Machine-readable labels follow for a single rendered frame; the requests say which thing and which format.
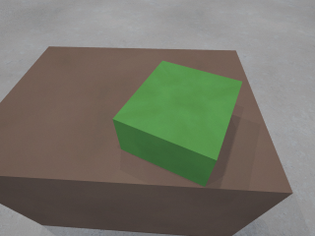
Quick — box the pedestal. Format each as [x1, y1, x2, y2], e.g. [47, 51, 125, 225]
[0, 46, 293, 236]

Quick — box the carton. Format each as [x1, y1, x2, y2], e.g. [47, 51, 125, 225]
[112, 61, 242, 187]

